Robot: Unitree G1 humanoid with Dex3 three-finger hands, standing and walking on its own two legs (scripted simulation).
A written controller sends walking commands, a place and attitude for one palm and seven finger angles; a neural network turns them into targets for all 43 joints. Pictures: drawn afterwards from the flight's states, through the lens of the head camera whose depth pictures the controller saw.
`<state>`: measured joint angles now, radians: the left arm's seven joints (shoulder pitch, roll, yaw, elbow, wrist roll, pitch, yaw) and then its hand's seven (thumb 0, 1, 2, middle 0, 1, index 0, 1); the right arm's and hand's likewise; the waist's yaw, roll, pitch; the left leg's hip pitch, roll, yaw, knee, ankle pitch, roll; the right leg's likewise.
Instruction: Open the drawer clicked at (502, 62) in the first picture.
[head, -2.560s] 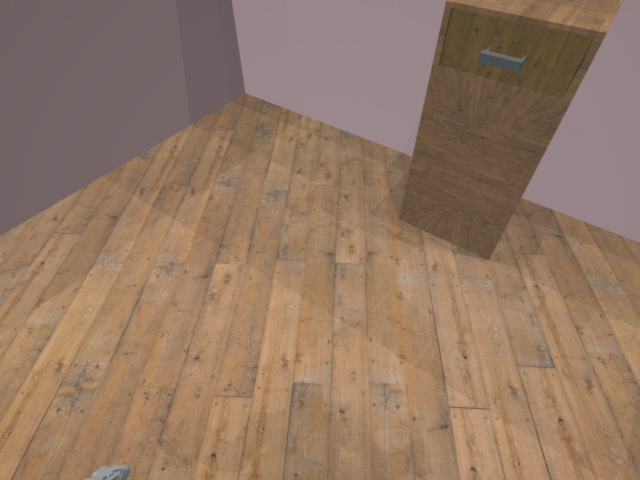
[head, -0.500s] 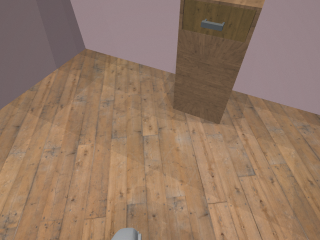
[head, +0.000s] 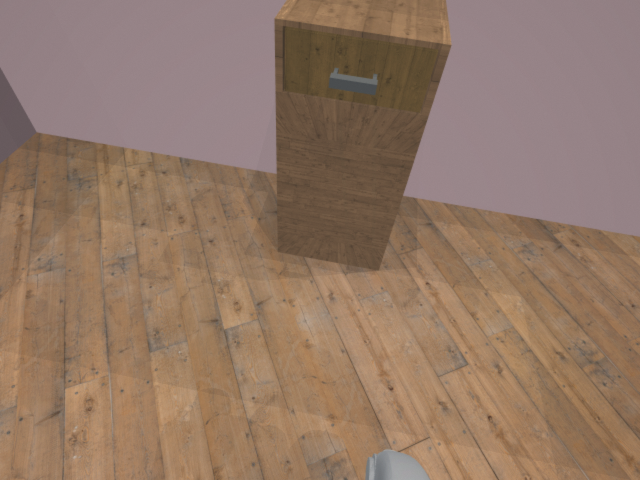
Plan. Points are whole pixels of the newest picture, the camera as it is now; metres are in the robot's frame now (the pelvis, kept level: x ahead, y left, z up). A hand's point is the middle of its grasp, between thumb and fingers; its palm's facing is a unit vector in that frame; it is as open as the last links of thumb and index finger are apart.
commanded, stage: walk to a spot facing it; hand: left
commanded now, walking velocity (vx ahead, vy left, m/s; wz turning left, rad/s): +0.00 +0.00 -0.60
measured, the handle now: (354, 79) +0.99 -0.01 +0.01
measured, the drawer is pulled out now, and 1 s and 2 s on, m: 0.00 0.00 0.00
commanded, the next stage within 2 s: turn to face it in 0.26 s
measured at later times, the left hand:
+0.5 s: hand (251, 395) +0.27 +0.12 -0.17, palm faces -0.25 -0.94 -0.22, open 7.4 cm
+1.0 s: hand (192, 448) +0.19 +0.20 -0.18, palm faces -0.11 -0.97 -0.22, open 7.4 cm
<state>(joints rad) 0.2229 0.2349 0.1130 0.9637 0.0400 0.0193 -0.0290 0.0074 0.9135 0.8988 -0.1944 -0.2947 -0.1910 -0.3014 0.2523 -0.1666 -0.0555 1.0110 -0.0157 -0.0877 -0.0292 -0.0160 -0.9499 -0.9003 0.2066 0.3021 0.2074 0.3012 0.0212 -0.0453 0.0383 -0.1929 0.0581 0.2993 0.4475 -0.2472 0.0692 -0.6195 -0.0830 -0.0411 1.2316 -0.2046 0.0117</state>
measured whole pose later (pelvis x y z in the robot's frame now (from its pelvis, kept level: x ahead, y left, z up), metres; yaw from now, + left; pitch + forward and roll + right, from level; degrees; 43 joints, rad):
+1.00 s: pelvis +0.17 +0.01 +0.00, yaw -10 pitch +0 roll +0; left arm 0.30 0.18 0.03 1.09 0.01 0.02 0.03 0.01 0.91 0.90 -0.20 -0.30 -0.20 -0.30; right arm 0.20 -0.18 -0.03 1.05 -0.01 0.01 -0.01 0.00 -0.93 -0.90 0.21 0.30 0.21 0.30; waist 0.02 0.00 0.03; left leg -0.26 0.00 0.05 0.51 -0.24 0.02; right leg -0.19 -0.07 -0.09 0.50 -0.29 0.03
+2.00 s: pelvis +0.40 -0.06 +0.00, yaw -7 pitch +0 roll +0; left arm 0.20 0.19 0.07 1.03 0.03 -0.01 0.00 0.01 0.93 0.90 -0.20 -0.29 -0.19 -0.30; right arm 0.25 -0.17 -0.05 1.07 -0.03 -0.04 -0.02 -0.02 -0.95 -0.90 0.20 0.30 0.21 0.30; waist -0.01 -0.02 0.04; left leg -0.18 0.05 0.19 0.45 -0.26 0.03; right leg -0.46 -0.12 -0.07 0.81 -0.30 0.02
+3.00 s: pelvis +0.41 -0.07 +0.00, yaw -6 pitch -1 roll +0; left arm 0.22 0.16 0.02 1.13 0.01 0.02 0.03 0.01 0.94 0.90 -0.20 -0.30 -0.20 -0.30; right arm 0.29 -0.15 -0.03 1.15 -0.01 0.01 -0.03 0.00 -0.91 -0.90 0.20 0.30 0.20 0.30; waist -0.03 0.01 0.03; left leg -0.21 0.04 0.10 0.45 -0.21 0.00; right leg -0.15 -0.04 -0.04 0.45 -0.28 0.01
